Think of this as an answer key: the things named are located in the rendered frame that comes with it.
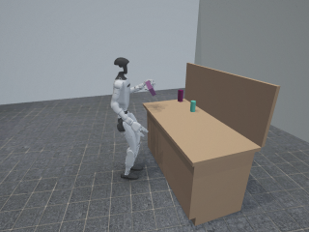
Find robot left hand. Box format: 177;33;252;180
143;79;155;91

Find left robot forearm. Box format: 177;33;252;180
129;83;145;94

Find robot right hand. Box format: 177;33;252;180
130;122;148;137

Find robot right upper arm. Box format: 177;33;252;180
110;80;124;108

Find robot torso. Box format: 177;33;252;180
113;77;130;123

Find right robot forearm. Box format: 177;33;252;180
111;102;134;125

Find sponge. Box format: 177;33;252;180
145;80;156;96

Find table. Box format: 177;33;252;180
143;62;281;226

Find left robot shin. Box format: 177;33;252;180
132;143;141;166

